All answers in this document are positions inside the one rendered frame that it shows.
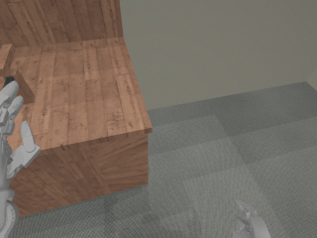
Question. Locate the tap lever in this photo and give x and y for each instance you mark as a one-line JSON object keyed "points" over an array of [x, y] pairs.
{"points": [[8, 80]]}

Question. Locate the right robot hand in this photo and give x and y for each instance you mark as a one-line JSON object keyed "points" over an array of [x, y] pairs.
{"points": [[255, 228]]}

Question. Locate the counter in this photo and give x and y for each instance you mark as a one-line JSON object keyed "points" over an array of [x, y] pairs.
{"points": [[82, 101]]}

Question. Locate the robot left forearm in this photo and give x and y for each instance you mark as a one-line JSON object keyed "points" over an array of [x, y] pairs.
{"points": [[9, 213]]}

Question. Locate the left robot hand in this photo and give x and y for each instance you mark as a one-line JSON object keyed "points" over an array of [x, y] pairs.
{"points": [[10, 106]]}

